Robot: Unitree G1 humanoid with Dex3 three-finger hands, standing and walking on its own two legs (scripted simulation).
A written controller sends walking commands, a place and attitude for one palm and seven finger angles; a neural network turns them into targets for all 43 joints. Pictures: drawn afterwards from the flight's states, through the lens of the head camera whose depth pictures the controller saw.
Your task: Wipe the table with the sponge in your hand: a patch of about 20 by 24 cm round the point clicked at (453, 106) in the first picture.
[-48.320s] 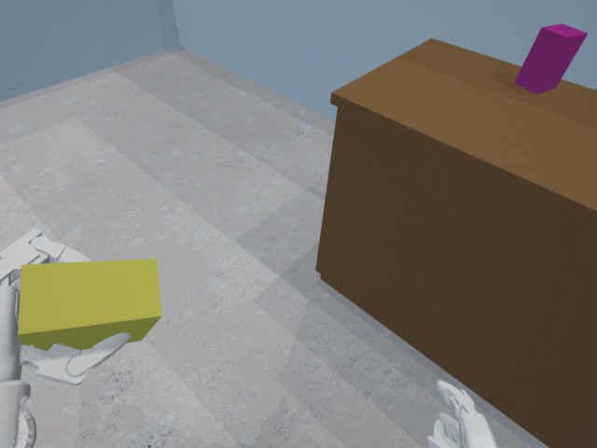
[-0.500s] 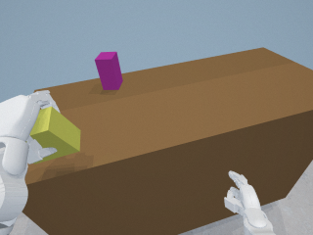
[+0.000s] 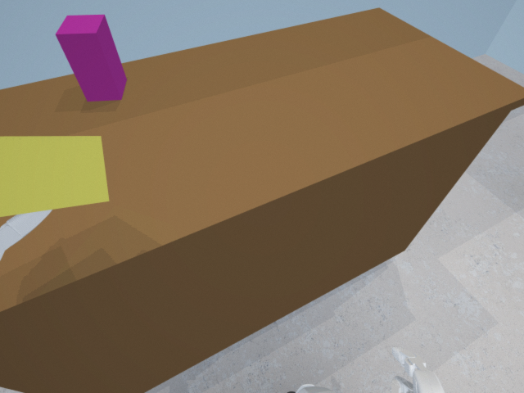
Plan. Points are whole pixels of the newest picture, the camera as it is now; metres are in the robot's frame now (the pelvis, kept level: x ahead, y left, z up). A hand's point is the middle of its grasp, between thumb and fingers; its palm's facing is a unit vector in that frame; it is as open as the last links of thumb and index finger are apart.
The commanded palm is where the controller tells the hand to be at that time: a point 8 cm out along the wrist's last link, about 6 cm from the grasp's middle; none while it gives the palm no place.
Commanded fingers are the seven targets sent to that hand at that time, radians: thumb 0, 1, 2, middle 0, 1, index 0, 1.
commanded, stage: step back with the hand held close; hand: left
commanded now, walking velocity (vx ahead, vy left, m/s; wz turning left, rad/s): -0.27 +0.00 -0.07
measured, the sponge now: (40, 172) +0.28 +0.21 +0.26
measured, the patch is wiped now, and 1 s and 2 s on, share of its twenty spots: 1.00 1.00 1.00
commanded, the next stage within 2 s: stop stepping back and stand still in 0.76 s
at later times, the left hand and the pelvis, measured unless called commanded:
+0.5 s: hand out of the picture +0.14 +0.20 +0.26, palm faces +0.35 -0.86 -0.37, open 9.8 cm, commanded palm +0.05 +0.27 +0.30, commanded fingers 0.00 0.10 1.30 -1.20 -1.60 -1.20 -1.60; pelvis -0.11 -0.01 +0.00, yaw +0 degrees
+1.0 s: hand out of the picture -0.05 +0.17 +0.25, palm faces +0.28 -0.84 -0.46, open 9.8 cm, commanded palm -0.11 +0.25 +0.30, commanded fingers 0.00 0.10 1.30 -1.20 -1.60 -1.20 -1.60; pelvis -0.30 -0.02 +0.00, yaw -5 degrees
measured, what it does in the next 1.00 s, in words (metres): walks backwards: right foot, then left foot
